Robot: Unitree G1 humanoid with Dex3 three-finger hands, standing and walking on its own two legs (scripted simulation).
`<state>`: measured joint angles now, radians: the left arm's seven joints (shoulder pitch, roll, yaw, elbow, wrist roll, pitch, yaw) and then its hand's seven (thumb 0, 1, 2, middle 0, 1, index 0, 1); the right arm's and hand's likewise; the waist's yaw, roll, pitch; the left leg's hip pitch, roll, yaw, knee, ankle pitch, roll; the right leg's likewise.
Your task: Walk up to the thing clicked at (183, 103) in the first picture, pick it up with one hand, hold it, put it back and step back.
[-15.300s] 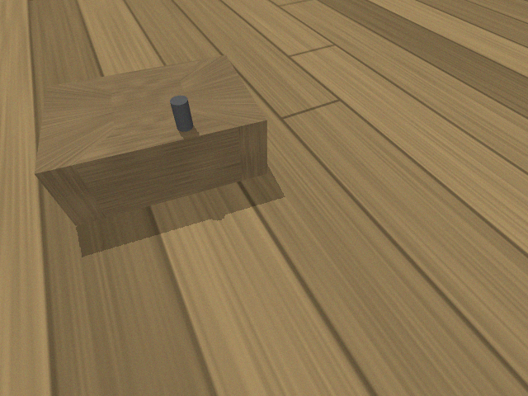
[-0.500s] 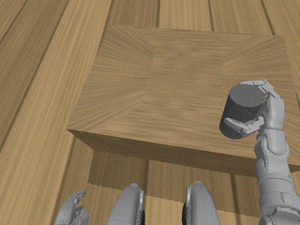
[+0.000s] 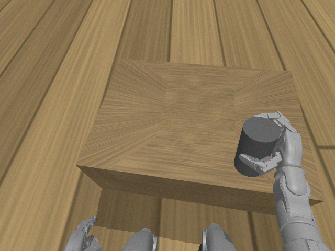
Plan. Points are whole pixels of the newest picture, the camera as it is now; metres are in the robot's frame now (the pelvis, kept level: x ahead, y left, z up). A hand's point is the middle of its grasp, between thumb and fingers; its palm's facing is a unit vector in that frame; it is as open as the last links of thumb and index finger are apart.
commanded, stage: lift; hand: right
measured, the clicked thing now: (254, 148) +0.35 -0.17 +0.02
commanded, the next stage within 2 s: hold in 0.50 s
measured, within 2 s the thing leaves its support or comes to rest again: neither
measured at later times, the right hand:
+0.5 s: hand (262, 142) +0.35 -0.17 +0.07, palm faces +0.10 +0.99 -0.01, open 11.3 cm
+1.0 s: hand (261, 143) +0.34 -0.16 +0.08, palm faces +0.10 +0.99 -0.01, open 11.3 cm
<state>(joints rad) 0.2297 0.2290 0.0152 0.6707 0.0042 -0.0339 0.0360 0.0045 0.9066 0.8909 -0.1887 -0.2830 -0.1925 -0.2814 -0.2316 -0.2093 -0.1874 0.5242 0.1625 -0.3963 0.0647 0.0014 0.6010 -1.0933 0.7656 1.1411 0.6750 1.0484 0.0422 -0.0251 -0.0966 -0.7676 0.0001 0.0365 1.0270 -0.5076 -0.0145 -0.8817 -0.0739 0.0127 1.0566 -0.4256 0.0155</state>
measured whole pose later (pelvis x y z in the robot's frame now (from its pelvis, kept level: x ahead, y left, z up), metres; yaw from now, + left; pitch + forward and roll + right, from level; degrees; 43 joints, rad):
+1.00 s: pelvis +0.01 +0.01 +0.03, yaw +0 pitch +7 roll +1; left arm 0.22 0.22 0.00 0.67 0.00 -0.03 0.05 0.01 0.92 0.89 -0.19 -0.29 -0.20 -0.29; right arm -0.12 -0.17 -0.13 0.46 0.17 -0.38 0.06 0.00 0.60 -1.09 0.77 1.13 0.68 1.04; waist 0.01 -0.02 -0.05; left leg -0.52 0.01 0.02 0.84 -0.45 -0.01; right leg -0.61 -0.06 -0.01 0.84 -0.36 0.02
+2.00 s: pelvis +0.01 +0.00 +0.04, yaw +0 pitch +6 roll +1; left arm 0.22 0.22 0.00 0.69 0.00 -0.05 0.06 0.01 0.91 0.89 -0.20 -0.30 -0.21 -0.29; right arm -0.12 -0.17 -0.12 0.46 0.17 -0.38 0.05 0.00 0.60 -1.09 0.77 1.14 0.68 1.05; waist 0.01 -0.02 -0.04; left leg -0.48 0.01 0.02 0.79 -0.42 -0.02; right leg -0.57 -0.06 -0.02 0.81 -0.34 0.02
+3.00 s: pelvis +0.01 +0.00 +0.04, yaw +0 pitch +6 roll +1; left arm 0.22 0.22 0.00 0.69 0.00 -0.05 0.07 0.01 0.92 0.89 -0.20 -0.30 -0.21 -0.29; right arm -0.13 -0.17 -0.13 0.46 0.16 -0.38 0.04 0.00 0.60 -1.09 0.77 1.14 0.68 1.05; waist 0.01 -0.02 -0.03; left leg -0.48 0.01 0.02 0.80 -0.42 -0.02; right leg -0.57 -0.06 -0.02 0.81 -0.34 0.02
